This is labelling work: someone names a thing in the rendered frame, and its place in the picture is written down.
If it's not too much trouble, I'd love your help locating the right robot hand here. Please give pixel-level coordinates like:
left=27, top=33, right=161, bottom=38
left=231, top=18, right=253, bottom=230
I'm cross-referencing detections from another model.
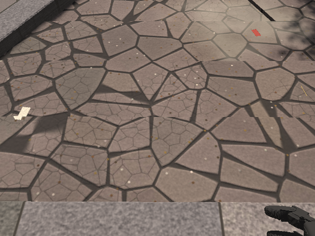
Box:
left=264, top=206, right=315, bottom=236

